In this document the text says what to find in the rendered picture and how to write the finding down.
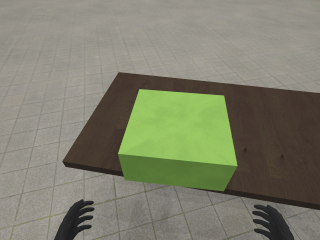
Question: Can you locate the carton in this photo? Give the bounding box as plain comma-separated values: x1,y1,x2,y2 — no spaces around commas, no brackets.
118,89,238,192

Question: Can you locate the table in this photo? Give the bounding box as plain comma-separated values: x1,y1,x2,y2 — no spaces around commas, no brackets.
62,72,320,210

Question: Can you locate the right robot hand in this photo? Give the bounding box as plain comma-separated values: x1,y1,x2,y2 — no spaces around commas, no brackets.
252,204,295,240

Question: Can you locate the left robot hand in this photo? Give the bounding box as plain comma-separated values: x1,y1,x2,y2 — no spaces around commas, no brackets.
54,199,95,240

